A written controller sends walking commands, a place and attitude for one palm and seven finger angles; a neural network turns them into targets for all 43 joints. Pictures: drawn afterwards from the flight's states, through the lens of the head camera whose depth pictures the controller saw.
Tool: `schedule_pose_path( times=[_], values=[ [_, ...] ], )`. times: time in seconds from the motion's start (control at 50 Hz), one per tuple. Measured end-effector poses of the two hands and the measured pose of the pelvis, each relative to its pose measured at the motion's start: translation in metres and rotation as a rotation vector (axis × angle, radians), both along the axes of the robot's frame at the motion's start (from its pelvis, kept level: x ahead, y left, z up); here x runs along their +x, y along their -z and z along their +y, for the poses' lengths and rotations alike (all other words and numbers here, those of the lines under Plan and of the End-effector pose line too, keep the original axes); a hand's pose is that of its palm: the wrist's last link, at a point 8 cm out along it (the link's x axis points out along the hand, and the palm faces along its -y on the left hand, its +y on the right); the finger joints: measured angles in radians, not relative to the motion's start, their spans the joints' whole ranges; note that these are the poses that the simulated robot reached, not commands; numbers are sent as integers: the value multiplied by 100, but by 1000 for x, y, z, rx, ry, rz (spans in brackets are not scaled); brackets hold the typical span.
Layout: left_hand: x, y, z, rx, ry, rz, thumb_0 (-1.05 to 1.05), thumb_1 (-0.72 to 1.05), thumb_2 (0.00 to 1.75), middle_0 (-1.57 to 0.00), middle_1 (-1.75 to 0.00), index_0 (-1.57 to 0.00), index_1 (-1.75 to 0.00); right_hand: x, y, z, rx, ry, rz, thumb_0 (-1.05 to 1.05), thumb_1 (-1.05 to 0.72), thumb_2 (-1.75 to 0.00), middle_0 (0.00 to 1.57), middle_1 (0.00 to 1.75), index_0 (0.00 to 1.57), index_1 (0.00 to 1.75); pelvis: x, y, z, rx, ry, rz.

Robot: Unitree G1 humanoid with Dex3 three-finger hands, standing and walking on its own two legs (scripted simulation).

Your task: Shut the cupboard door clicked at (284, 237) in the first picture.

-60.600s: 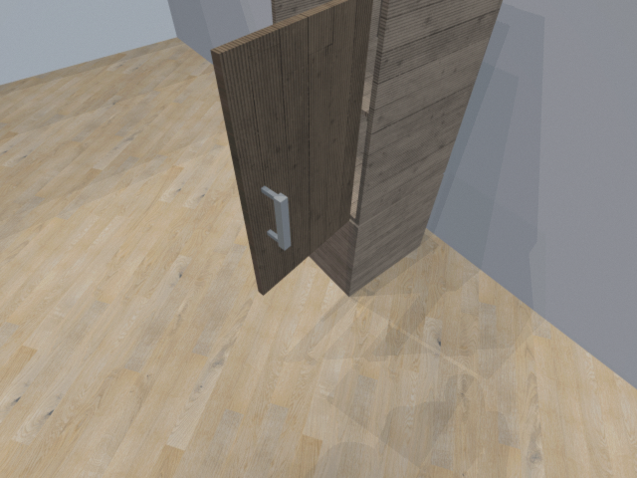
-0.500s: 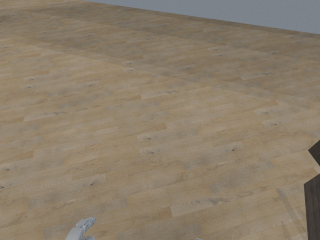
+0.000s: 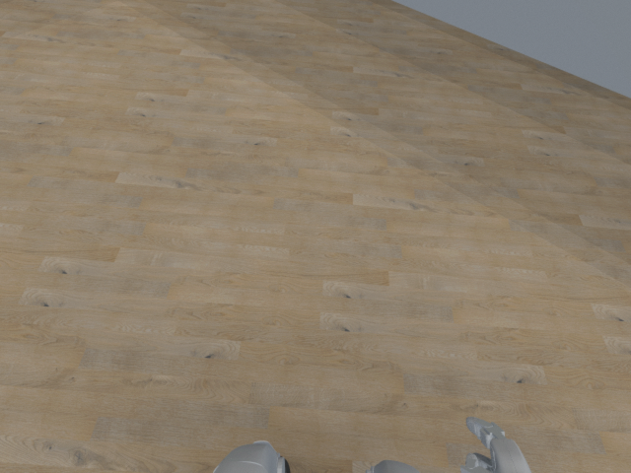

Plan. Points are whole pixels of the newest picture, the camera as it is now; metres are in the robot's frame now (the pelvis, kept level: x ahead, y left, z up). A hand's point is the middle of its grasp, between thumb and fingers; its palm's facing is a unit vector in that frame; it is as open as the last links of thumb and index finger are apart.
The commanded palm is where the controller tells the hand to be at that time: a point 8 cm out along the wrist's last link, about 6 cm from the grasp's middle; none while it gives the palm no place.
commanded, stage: turn to face it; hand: left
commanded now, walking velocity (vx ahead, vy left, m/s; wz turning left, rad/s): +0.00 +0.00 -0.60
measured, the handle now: out of the picture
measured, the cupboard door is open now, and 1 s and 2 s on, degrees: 31 31 31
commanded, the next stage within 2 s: none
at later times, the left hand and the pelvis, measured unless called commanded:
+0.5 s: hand (223, 441) +0.16 +0.14 -0.15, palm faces -0.22 -0.95 -0.23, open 7.4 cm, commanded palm none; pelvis +0.05 -0.03 +0.01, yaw -16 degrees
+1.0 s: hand (274, 352) +0.29 +0.09 -0.13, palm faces -0.54 -0.81 -0.25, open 7.4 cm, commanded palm none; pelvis +0.07 -0.02 +0.01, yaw -34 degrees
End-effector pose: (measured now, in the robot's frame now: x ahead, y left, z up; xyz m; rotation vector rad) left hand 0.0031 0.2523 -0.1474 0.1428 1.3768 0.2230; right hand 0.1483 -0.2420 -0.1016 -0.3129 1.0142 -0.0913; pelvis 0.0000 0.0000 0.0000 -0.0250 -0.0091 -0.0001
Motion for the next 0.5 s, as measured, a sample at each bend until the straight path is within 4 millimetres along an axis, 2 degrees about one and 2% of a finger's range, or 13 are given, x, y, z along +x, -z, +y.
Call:
schedule_pose_path(
  times=[0.1,0.2,0.28,0.4,0.5],
  values=[
    [41,-14,-7,-34,41,-52,0,91,90,-20,-29,-19,-30,-1,-5,20,49,41,21,1,-90,-90,20,30,20,30,16,-14,5,-8,39,1],
    [73,-21,-20,-61,97,-62,0,91,90,-20,-29,-19,-30,-23,2,23,99,134,77,1,-90,-90,20,30,20,30,29,-18,2,-15,97,6],
    [100,-23,-33,-62,164,-62,0,91,90,-20,-29,-20,-30,-48,9,4,101,246,104,-1,-91,-90,21,30,21,30,36,-17,-5,-8,151,12],
    [144,-21,-54,-26,273,-118,0,91,90,-20,-29,-20,-30,-101,31,-37,86,393,200,0,-91,-90,20,30,21,30,44,-3,-24,16,230,22],
    [166,-28,-62,-6,332,-127,0,91,90,-20,-29,-20,-30,-127,24,-53,50,469,266,1,-91,-90,20,30,20,30,48,-10,-27,15,280,23]
  ],
)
